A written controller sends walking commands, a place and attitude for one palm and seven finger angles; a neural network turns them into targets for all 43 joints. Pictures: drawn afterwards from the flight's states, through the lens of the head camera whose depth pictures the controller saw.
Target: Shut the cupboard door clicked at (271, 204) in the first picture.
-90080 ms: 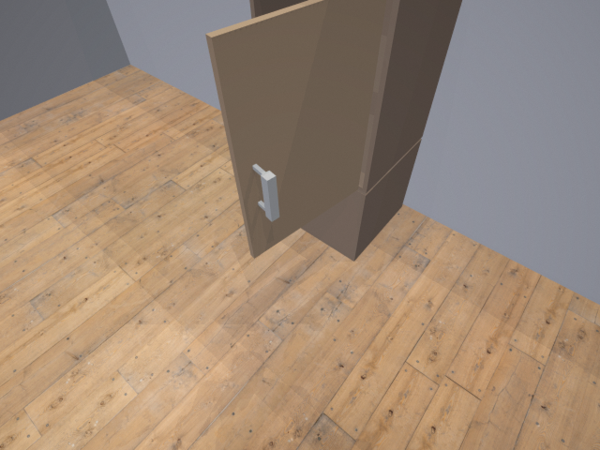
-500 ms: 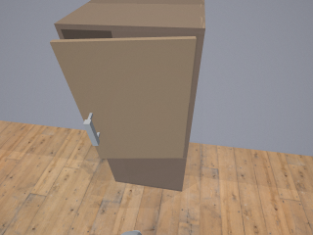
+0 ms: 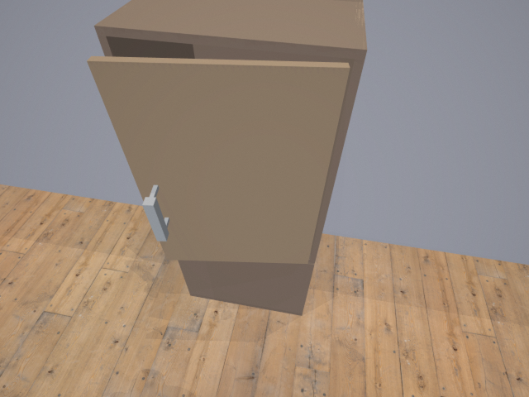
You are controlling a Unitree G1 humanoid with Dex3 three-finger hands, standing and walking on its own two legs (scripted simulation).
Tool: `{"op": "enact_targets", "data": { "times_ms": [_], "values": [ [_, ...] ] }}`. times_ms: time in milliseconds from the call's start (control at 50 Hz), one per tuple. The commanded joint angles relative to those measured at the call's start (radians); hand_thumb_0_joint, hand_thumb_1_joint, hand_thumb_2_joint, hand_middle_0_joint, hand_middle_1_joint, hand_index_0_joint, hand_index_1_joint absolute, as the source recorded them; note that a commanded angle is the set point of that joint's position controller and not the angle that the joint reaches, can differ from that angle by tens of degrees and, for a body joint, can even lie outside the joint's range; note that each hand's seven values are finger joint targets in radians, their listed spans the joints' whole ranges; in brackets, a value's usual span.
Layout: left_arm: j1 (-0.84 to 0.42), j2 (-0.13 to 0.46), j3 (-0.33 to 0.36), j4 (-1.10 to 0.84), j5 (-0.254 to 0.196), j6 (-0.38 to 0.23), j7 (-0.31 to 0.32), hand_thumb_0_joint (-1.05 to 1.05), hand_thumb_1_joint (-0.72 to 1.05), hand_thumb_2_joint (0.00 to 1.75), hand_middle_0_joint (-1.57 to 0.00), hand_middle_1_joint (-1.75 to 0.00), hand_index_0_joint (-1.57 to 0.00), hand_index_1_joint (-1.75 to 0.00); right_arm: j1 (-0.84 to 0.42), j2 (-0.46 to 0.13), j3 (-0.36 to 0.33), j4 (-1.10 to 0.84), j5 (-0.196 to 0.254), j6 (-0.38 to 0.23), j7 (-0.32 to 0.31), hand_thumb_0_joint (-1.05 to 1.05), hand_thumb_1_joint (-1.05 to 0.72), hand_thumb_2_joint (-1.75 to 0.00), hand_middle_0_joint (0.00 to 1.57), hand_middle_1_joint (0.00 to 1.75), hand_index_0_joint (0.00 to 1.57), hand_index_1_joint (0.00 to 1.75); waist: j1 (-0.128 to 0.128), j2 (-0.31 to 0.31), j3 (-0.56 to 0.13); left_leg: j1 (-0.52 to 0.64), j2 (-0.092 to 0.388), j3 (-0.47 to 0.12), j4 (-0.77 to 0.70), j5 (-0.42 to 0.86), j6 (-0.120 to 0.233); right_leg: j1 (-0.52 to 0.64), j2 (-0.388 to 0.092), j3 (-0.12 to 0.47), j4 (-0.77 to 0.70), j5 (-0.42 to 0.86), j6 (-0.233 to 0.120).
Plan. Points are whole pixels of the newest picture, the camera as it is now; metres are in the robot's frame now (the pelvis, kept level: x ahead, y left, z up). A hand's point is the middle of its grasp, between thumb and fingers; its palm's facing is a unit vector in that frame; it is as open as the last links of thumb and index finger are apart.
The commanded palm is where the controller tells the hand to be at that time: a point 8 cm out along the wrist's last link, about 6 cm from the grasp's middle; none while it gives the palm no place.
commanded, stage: look again from close up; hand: left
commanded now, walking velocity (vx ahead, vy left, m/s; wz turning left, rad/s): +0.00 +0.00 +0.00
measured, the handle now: (158, 213) +0.50 +0.28 -0.10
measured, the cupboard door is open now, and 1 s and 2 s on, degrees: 9 9 9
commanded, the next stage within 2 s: shuffle to correct the standing spot in 0.46 s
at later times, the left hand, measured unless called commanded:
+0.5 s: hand out of the picture +0.06 +0.18 -0.17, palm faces +0.01 -0.98 -0.21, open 7.3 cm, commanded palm none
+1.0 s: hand out of the picture +0.06 +0.23 -0.18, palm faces +0.03 -0.97 -0.25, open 7.3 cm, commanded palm none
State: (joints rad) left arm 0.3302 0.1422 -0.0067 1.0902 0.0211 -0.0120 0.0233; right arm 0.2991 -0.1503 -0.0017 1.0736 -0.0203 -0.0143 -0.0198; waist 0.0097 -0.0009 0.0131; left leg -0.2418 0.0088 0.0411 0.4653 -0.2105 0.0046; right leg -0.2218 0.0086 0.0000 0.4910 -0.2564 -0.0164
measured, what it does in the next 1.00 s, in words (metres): shifts its weight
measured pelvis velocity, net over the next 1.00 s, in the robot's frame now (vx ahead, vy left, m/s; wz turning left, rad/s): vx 0.05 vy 0.04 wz -0.03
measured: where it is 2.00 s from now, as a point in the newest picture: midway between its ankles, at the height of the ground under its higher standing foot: outside the picture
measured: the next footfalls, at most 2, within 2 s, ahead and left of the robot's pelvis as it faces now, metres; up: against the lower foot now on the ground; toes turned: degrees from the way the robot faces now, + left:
right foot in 1.20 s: +0.08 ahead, -0.08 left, +0.00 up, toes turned -3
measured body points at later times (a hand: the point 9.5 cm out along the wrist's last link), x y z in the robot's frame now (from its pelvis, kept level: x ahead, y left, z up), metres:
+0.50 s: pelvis +0.03 +0.00 +0.00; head +0.05 +0.00 +0.45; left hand +0.06 +0.23 -0.16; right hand +0.04 -0.22 -0.16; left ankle +0.02 +0.12 -0.74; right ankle +0.01 -0.11 -0.74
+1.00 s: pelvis +0.05 +0.04 -0.01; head +0.08 +0.04 +0.44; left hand +0.06 +0.28 -0.16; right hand +0.07 -0.20 -0.16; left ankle +0.02 +0.12 -0.74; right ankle +0.00 -0.09 -0.71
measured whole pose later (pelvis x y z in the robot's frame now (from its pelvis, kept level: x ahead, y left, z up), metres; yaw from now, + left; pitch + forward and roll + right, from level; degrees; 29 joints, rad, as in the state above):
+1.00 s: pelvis +0.05 +0.04 -0.01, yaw -2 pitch +0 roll +1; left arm 0.26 0.20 0.05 1.06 0.03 0.04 0.05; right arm 0.25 -0.16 -0.01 1.03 -0.03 -0.01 -0.03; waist 0.03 -0.04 0.06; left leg -0.19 -0.05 0.10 0.51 -0.32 0.07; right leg -0.30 -0.05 0.00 0.81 -0.52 -0.01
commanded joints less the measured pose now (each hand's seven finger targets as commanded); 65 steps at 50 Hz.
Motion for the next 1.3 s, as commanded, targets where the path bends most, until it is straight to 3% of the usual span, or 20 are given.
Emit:
{"op": "enact_targets", "data": {
  "times_ms": [0,120,540,620,680,760,820,860,900,920,960,1000,1100,1140,1180,1200,1220,1240,1260,1280],
  "values": [
    [0.031,0.113,0.016,-0.027,-0.004,-0.019,0.006,0.0,0.9,0.9,-0.2,-0.3,-0.2,-0.3,0.053,-0.075,-0.009,-0.02,0.009,-0.016,-0.006,0.0,-0.9,-0.9,0.2,0.3,0.2,0.3,-0.012,-0.026,0.063,0.011,0.078,-0.076,-0.1,-0.024,0.027,-0.056,-0.098,0.112,-0.135,-0.01,-0.029],
    [0.02,0.114,0.018,-0.018,-0.006,-0.02,0.009,0.0,0.9,0.9,-0.2,-0.3,-0.2,-0.3,0.038,-0.083,-0.007,-0.001,0.009,-0.023,-0.011,0.0,-0.9,-0.9,0.2,0.3,0.2,0.3,-0.006,0.007,0.025,0.04,0.089,-0.073,-0.088,0.09,0.027,-0.004,-0.099,0.093,-0.095,0.134,-0.026],
    [-0.025,0.13,0.021,-0.01,-0.008,-0.018,0.014,0.0,0.9,0.9,-0.2,-0.3,-0.2,-0.3,0.005,-0.089,-0.007,0.036,0.007,-0.018,-0.015,0.0,-0.9,-0.9,0.2,0.3,0.2,0.3,-0.007,-0.006,0.024,0.096,0.092,-0.068,-0.09,0.167,0.019,0.032,-0.108,0.084,-0.105,0.239,-0.021],
    [-0.016,0.154,0.035,-0.019,-0.004,-0.014,0.016,0.0,0.9,0.9,-0.2,-0.3,-0.2,-0.3,0.009,-0.098,-0.011,0.026,0.007,-0.01,-0.012,0.0,-0.9,-0.9,0.2,0.3,0.2,0.3,0.006,0.007,0.012,0.066,0.074,-0.044,-0.051,0.119,0.014,0.063,-0.138,0.112,-0.083,0.246,-0.044],
    [-0.006,0.18,0.051,-0.029,-0.003,-0.008,0.016,0.0,0.9,0.9,-0.2,-0.3,-0.2,-0.3,0.001,-0.097,-0.017,0.0,0.005,0.0,-0.009,0.0,-0.9,-0.9,0.2,0.3,0.2,0.3,0.014,-0.041,0.019,0.004,0.048,-0.015,-0.003,0.041,0.002,0.084,-0.189,0.166,-0.097,0.22,-0.072],
    [0.01,0.207,0.072,-0.04,-0.002,-0.001,0.023,0.0,0.9,0.9,-0.2,-0.3,-0.2,-0.3,-0.014,-0.089,-0.025,-0.036,0.003,0.011,-0.007,0.0,-0.9,-0.9,0.2,0.3,0.2,0.3,0.02,-0.127,0.05,-0.066,0.021,0.018,0.074,-0.046,-0.016,0.095,-0.28,0.247,-0.104,0.328,-0.125],
    [-0.01,0.206,0.081,-0.065,0.001,0.007,0.028,0.0,0.9,0.9,-0.2,-0.3,-0.2,-0.3,0.013,-0.095,-0.031,-0.049,0.005,0.011,-0.006,0.0,-0.9,-0.9,0.2,0.3,0.2,0.3,0.005,-0.107,0.047,-0.002,0.029,0.011,0.023,0.025,-0.01,0.041,-0.26,0.206,-0.041,0.352,-0.11],
    [-0.041,0.178,0.079,-0.088,0.003,0.016,0.025,0.0,0.9,0.9,-0.2,-0.3,-0.2,-0.3,0.055,-0.127,-0.039,-0.045,0.001,0.007,-0.006,0.0,-0.9,-0.9,0.2,0.3,0.2,0.3,-0.013,0.019,0.02,0.118,0.093,-0.058,-0.018,0.224,0.027,-0.052,-0.161,0.095,0.069,0.217,-0.062],
    [-0.098,0.117,0.065,-0.121,0.008,0.027,0.024,0.0,0.9,0.9,-0.2,-0.3,-0.2,-0.3,0.113,-0.164,-0.046,-0.042,-0.003,0.009,-0.01,0.0,-0.9,-0.9,0.2,0.3,0.2,0.3,-0.037,0.214,0.042,0.184,0.238,-0.234,-0.128,0.429,0.157,-0.218,-0.034,-0.062,0.294,-0.267,0.003],
    [-0.114,0.11,0.056,-0.127,0.005,0.029,0.026,0.0,0.9,0.9,-0.2,-0.3,-0.2,-0.3,0.126,-0.15,-0.039,-0.041,-0.004,0.005,-0.016,0.0,-0.9,-0.9,0.2,0.3,0.2,0.3,-0.043,0.207,0.042,0.2,0.266,-0.286,-0.156,0.525,0.201,-0.266,-0.039,-0.03,0.404,-0.349,0.006],
    [-0.099,0.095,0.052,-0.111,-0.001,0.027,0.024,0.0,0.9,0.9,-0.2,-0.3,-0.2,-0.3,0.077,-0.128,-0.029,-0.059,-0.006,-0.006,-0.025,0.0,-0.9,-0.9,0.2,0.3,0.2,0.3,-0.017,0.11,0.032,0.165,0.271,-0.269,-0.14,0.616,0.228,-0.239,-0.08,0.011,0.453,-0.309,0.002],
    [-0.078,0.09,0.046,-0.095,-0.001,0.022,0.015,0.0,0.9,0.9,-0.2,-0.3,-0.2,-0.3,0.026,-0.136,-0.028,-0.069,-0.006,-0.013,-0.027,0.0,-0.9,-0.9,0.2,0.3,0.2,0.3,0.003,0.045,0.002,0.164,0.252,-0.22,-0.136,0.63,0.221,-0.189,-0.086,-0.001,0.401,-0.248,0.007],
    [-0.077,0.071,0.033,-0.073,-0.007,0.018,0.01,0.0,0.9,0.9,-0.2,-0.3,-0.2,-0.3,0.018,-0.123,-0.029,-0.033,-0.005,-0.012,-0.027,0.0,-0.9,-0.9,0.2,0.3,0.2,0.3,-0.006,0.049,-0.014,0.145,0.218,-0.179,-0.12,0.512,0.167,-0.047,-0.062,-0.03,0.124,-0.11,0.012],
    [-0.048,0.079,0.033,-0.057,-0.006,0.011,0.011,0.0,0.9,0.9,-0.2,-0.3,-0.2,-0.3,0.007,-0.116,-0.024,-0.022,0.001,-0.01,-0.026,0.0,-0.9,-0.9,0.2,0.3,0.2,0.3,0.012,0.018,-0.012,0.079,0.184,-0.157,-0.094,0.341,0.12,0.06,-0.067,-0.015,-0.037,0.019,0.01],
    [-0.032,0.115,0.032,-0.042,-0.005,-0.002,0.014,0.0,0.9,0.9,-0.2,-0.3,-0.2,-0.3,0.005,-0.078,-0.014,-0.015,0.009,-0.013,-0.018,0.0,-0.9,-0.9,0.2,0.3,0.2,0.3,0.008,-0.063,-0.005,0.006,0.093,-0.093,-0.066,0.083,0.049,0.126,-0.152,0.101,-0.107,0.163,-0.026],
    [-0.037,0.134,0.03,-0.038,-0.007,-0.005,0.014,0.0,0.9,0.9,-0.2,-0.3,-0.2,-0.3,0.013,-0.06,-0.01,-0.007,0.008,-0.013,-0.014,0.0,-0.9,-0.9,0.2,0.3,0.2,0.3,-0.002,-0.059,0.012,-0.001,0.066,-0.071,-0.083,0.021,0.033,0.125,-0.19,0.112,-0.098,0.269,-0.048],
    [-0.01,0.141,0.027,-0.014,0.005,-0.009,0.046,0.0,0.9,0.9,-0.2,-0.3,-0.2,-0.3,-0.026,-0.15,-0.017,-0.051,0.014,-0.018,-0.005,0.0,-0.9,-0.9,0.2,0.3,0.2,0.3,-0.006,-0.014,-0.016,0.052,0.099,-0.05,-0.003,0.149,0.009,0.047,-0.145,0.062,0.012,0.349,-0.02],
    [-0.045,0.138,0.023,-0.062,-0.011,-0.007,0.042,0.0,0.9,0.9,-0.2,-0.3,-0.2,-0.3,0.022,-0.125,-0.011,-0.063,0.002,-0.015,-0.002,0.0,-0.9,-0.9,0.2,0.3,0.2,0.3,-0.02,0.074,-0.067,0.024,0.114,-0.106,-0.041,0.057,0.023,0.058,-0.115,0.04,0.036,0.055,-0.037],
    [-0.066,0.115,0.018,-0.072,-0.009,-0.006,0.033,0.0,0.9,0.9,-0.2,-0.3,-0.2,-0.3,0.011,-0.125,-0.008,-0.062,-0.002,-0.017,-0.003,0.0,-0.9,-0.9,0.2,0.3,0.2,0.3,-0.012,0.136,0.022,-0.024,0.131,-0.13,-0.081,0.026,0.043,-0.005,-0.085,0.021,0.026,-0.039,-0.037],
    [-0.05,0.111,0.017,-0.071,-0.007,-0.008,0.027,0.0,0.9,0.9,-0.2,-0.3,-0.2,-0.3,0.011,-0.115,-0.001,-0.069,-0.002,-0.016,-0.001,0.0,-0.9,-0.9,0.2,0.3,0.2,0.3,-0.005,0.149,0.041,-0.047,0.134,-0.132,-0.099,-0.011,0.052,-0.009,-0.069,0.018,0.008,-0.055,-0.039]
  ]
}}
